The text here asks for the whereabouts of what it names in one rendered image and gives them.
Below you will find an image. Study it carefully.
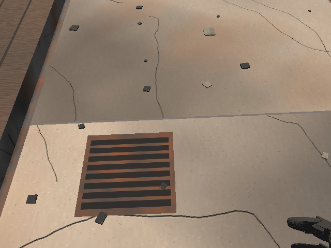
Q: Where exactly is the robot right hand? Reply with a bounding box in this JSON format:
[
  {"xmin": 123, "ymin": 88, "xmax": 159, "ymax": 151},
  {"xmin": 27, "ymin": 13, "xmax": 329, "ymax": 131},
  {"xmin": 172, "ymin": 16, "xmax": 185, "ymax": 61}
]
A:
[{"xmin": 287, "ymin": 216, "xmax": 331, "ymax": 248}]

